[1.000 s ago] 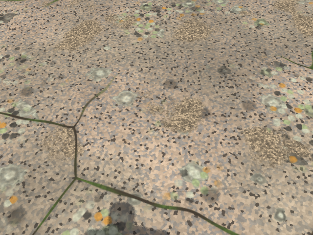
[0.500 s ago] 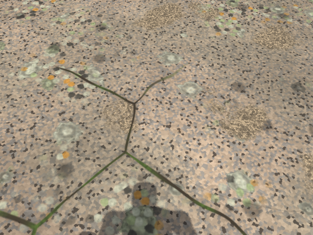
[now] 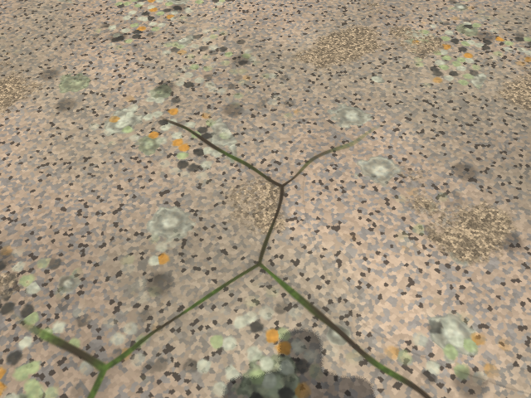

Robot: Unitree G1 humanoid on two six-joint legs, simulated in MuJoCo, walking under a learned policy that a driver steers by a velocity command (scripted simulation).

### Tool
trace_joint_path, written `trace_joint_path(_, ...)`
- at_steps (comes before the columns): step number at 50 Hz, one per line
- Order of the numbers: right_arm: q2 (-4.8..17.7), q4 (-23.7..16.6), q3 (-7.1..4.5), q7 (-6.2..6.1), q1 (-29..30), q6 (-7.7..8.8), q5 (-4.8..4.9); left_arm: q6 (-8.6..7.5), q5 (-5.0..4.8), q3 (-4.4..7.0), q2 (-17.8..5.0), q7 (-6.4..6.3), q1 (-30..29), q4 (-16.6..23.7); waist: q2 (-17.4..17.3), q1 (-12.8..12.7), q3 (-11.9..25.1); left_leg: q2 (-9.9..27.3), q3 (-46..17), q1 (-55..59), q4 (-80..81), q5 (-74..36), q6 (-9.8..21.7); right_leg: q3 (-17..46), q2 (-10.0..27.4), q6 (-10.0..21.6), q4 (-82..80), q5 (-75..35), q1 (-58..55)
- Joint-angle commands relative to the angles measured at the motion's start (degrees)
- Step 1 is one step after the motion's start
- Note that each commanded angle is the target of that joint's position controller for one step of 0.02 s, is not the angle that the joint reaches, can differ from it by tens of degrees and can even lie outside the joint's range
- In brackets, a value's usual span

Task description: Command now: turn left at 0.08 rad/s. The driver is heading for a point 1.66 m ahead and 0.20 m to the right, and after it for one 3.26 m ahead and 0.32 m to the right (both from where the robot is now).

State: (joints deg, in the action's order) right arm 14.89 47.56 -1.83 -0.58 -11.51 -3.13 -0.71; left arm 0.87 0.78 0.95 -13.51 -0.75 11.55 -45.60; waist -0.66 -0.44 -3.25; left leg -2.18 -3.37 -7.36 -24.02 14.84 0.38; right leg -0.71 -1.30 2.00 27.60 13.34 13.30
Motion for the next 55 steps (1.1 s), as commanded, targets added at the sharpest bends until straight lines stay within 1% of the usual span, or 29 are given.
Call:
trace_joint_path(1,7.6,-1.8,-0.95,-0.44,1.5,2.14,-0.17,-0.76,-0.54,1.16,-5.1,0.11,1.4,1.8,-5.0,-1.9,4.7,11.4,-10.2,-1.4,5.8,-13.1,4.6,4.8,3.7,0.3,-6.7,-3.1,-3.9)
trace_joint_path(2,5.5,-1.8,-0.24,-0.19,2.8,2.52,-0.19,-0.55,-0.12,1.29,-5.9,-0.02,0.2,0.9,-4.7,-1.4,2.8,9.9,-9.5,-3.8,6.6,-8.5,3.9,5.0,3.7,-0.1,-7.0,-3.5,-5.8)
trace_joint_path(3,5.3,-1.1,-0.05,-0.28,2.5,2.78,-0.24,-0.53,0.01,1.53,-6.6,0.02,-0.2,0.0,-4.4,-0.7,1.9,8.5,-8.5,-4.6,7.2,-6.1,3.1,5.3,4.0,0.0,-7.0,-5.4,-6.6)
trace_joint_path(4,5.6,0.0,0.05,-0.57,1.5,2.94,-0.24,-0.56,0.0,1.68,-7.0,0.12,0.0,-0.7,-4.9,-0.6,1.7,7.6,-7.8,-4.7,7.6,-5.7,2.6,5.5,4.6,0.3,-6.9,-7.4,-7.3)
trace_joint_path(5,5.9,1.0,0.1,-0.85,0.5,3.12,-0.01,-0.62,0.09,1.77,-7.2,0.22,0.5,-1.4,-4.8,-0.6,1.3,7.2,-7.4,-4.5,7.6,-6.2,2.4,5.8,5.0,0.4,-7.1,-8.7,-7.2)
trace_joint_path(6,6.0,1.9,0.11,-0.95,-0.2,3.23,0.11,-0.79,0.03,1.64,-6.9,0.22,1.1,-2.3,-4.3,-0.6,1.4,6.9,-6.9,-3.5,7.5,-6.7,2.3,6.0,5.4,0.4,-7.6,-9.1,-6.8)
trace_joint_path(9,5.4,3.8,0.4,-1.01,-0.7,3.35,0.14,-0.92,-0.13,1.42,-6.3,0.04,1.6,-5.2,-1.8,-0.3,0.8,6.8,-6.7,-2.7,7.6,-6.2,2.6,6.1,5.4,0.0,-8.6,-8.2,-5.9)
trace_joint_path(12,5.3,5.7,0.59,-1.11,-0.9,3.43,0.14,-0.81,-0.13,1.26,-5.9,-0.07,1.8,-7.6,-0.7,-0.3,0.2,6.8,-6.6,-3.2,8.1,-4.9,2.9,6.2,5.4,-0.3,-9.2,-7.6,-5.9)
trace_joint_path(16,5.1,7.9,0.84,-1.23,-1.2,3.63,0.19,-0.82,-0.14,1.02,-5.5,-0.25,2.4,-10.5,0.3,-0.3,0.3,6.7,-6.4,-3.2,8.4,-5.0,3.1,6.3,5.7,-0.4,-9.4,-7.7,-6.3)
trace_joint_path(26,3.5,12.6,1.68,-1.5,-3.4,3.78,0.25,-0.73,-0.2,0.24,-4.5,-0.75,3.8,-15.8,0.4,-0.3,0.4,6.3,-5.6,-3.3,8.3,-6.5,3.2,6.3,6.0,-0.3,-9.0,-8.1,-6.3)
trace_joint_path(37,1.7,15.6,2.29,-1.8,-6.3,3.83,0.26,-0.69,-0.25,-0.42,-2.8,-1.16,5.1,-18.9,0.4,-0.2,-0.2,6.0,-5.0,-3.3,7.5,-8.2,3.1,6.2,6.0,-0.2,-8.3,-8.7,-5.7)
trace_joint_path(38,1.5,16.0,2.31,-1.79,-7.0,3.79,0.17,-0.64,-0.19,-0.51,-2.4,-1.16,5.5,-19.2,0.3,-0.1,1.0,5.6,-4.9,-2.9,8.1,-3.0,3.3,5.8,5.4,-0.1,-8.3,-4.6,-6.0)
trace_joint_path(39,2.4,16.1,1.91,-1.8,-7.4,3.61,0.09,-0.51,-0.08,-0.31,-2.8,-1.13,5.4,-19.1,-0.4,0.1,0.4,5.0,-5.3,-3.7,8.4,4.5,4.0,4.8,4.0,0.2,-6.8,1.5,-5.0)
trace_joint_path(40,3.7,16.0,1.28,-1.76,-7.9,3.28,0.07,-0.33,0.06,-0.01,-3.1,-1.02,5.3,-18.7,-1.8,0.3,-0.4,4.8,-6.4,-4.7,8.5,14.6,5.3,3.2,2.1,0.9,-3.9,9.6,-2.8)
trace_joint_path(41,4.6,15.8,0.76,-1.62,-8.6,2.92,-0.07,-0.19,0.43,0.15,-3.0,-0.76,4.6,-18.1,-3.3,0.9,-2.7,5.9,-9.2,-5.9,9.7,23.9,7.0,2.3,0.7,1.4,-1.1,15.8,1.5)
trace_joint_path(42,5.0,15.9,0.33,-1.51,-10.5,2.73,-0.1,-0.21,0.8,0.12,-2.4,-0.42,2.9,-17.1,-4.7,2.0,-5.4,8.4,-13.3,-5.9,12.1,30.6,8.8,1.3,-0.5,1.6,2.6,17.8,6.7)
trace_joint_path(43,5.6,16.4,-0.13,-1.5,-12.6,2.73,-0.11,-0.54,1.25,-0.2,-0.7,-0.06,1.5,-16.0,-7.2,2.8,-7.2,12.4,-18.6,-4.8,14.9,34.4,11.1,-1.1,-1.1,1.5,7.5,15.5,10.8)
trace_joint_path(44,5.6,16.6,-0.51,-1.5,-13.4,2.95,-0.21,-1.13,1.77,-0.39,0.1,0.21,0.5,-15.0,-8.1,3.2,-8.7,16.1,-22.6,-4.6,16.6,33.8,13.1,-2.1,0.4,1.5,11.5,11.8,13.1)
trace_joint_path(45,5.3,16.4,-0.68,-1.4,-13.5,3.33,-0.46,-1.81,1.65,-0.19,-0.5,0.41,-0.4,-14.0,-7.5,3.2,-9.0,17.6,-24.0,-3.8,17.4,30.6,14.2,-1.4,1.8,1.8,14.0,11.1,15.2)
trace_joint_path(46,5.4,16.2,-0.95,-1.27,-13.2,3.83,-0.77,-2.5,1.44,0.13,-1.3,0.7,-0.8,-13.2,-6.7,2.9,-8.4,17.9,-23.6,-2.0,17.1,26.7,14.5,-0.8,2.6,2.0,15.2,12.3,16.7)
trace_joint_path(47,5.7,15.9,-1.22,-1.15,-12.7,4.31,-0.84,-3.17,1.19,0.34,-1.7,1.03,-0.6,-12.5,-6.4,2.3,-7.8,17.8,-22.1,-1.0,16.1,23.4,14.4,-0.7,3.2,2.3,13.8,12.7,16.6)
trace_joint_path(48,5.6,15.7,-1.37,-1.04,-11.9,4.73,-0.64,-3.77,0.82,0.51,-1.7,1.27,0.2,-12.2,-6.2,1.4,-7.4,16.7,-19.6,-1.8,14.8,20.0,13.6,-1.3,3.1,2.6,10.3,11.6,13.7)
trace_joint_path(49,5.2,15.2,-1.46,-0.91,-10.2,5.03,-0.21,-4.26,0.4,0.63,-1.1,1.36,2.6,-12.7,-5.7,-0.4,-6.6,14.6,-16.2,-4.7,13.0,16.9,12.3,-2.8,2.0,2.7,5.5,8.1,7.3)
trace_joint_path(50,4.9,14.4,-1.48,-0.81,-7.8,5.19,0.21,-4.58,0.02,0.79,-0.2,1.32,7.9,-14.5,-4.7,-3.2,-5.6,12.0,-12.3,-10.4,9.7,14.6,10.8,-4.5,0.1,2.8,-0.5,4.2,-3.2)
trace_joint_path(51,3.6,13.5,-1.21,-0.7,-6.6,5.6,0.03,-4.82,-0.04,1.48,-1.2,1.0,14.5,-16.9,-1.6,-5.6,-3.8,8.9,-8.7,-17.1,3.5,11.3,9.2,-2.6,-0.3,2.8,-3.7,3.7,-14.6)
trace_joint_path(52,0.1,11.7,-0.14,-0.19,-4.6,6.34,0.13,-5.35,0.76,2.78,-5.8,0.34,21.9,-18.1,10.5,-8.7,-1.1,2.1,0.1,-24.7,-14.3,8.1,6.3,15.6,11.3,4.9,-13.9,15.7,-22.7)
trace_joint_path(53,-0.4,9.5,-0.11,0.29,-4.4,6.83,-0.67,-4.81,0.09,4.14,-11.1,0.43,28.6,-20.2,19.0,-8.6,0.5,-2.5,5.4,-33.9,-29.3,16.2,5.1,36.0,22.1,9.7,-20.6,24.6,-25.8)
trace_joint_path(54,2.9,9.6,-0.87,0.61,-3.1,6.75,-2.03,-4.38,0.24,3.18,-7.2,0.38,23.4,-19.2,8.6,-5.0,-3.8,1.7,2.0,-35.9,-37.9,13.8,5.8,35.0,22.6,10.3,-19.9,26.1,-20.2)
trace_joint_path(55,1.2,9.9,-0.59,1.27,-2.9,7.05,-1.77,-4.73,0.39,2.62,-5.2,0.67,17.8,-16.8,3.9,-2.7,-6.2,4.0,0.9,-35.7,-39.9,7.7,6.0,30.0,20.5,9.7,-20.0,22.2,-15.5)
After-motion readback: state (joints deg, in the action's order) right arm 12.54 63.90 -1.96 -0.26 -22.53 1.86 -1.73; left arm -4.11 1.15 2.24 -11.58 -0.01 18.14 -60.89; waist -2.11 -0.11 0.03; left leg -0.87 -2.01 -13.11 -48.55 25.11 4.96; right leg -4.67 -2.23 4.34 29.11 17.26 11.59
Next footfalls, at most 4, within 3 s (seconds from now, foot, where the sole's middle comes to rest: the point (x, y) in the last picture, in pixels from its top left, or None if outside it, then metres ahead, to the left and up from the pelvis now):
1.50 left None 0.45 0.03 -0.78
2.04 right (331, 298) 0.76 -0.13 -0.78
2.58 left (269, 213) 1.07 0.04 -0.78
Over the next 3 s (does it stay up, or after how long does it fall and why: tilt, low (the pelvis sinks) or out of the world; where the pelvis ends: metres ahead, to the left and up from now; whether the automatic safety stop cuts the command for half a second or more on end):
stays up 1.11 -0.02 0.01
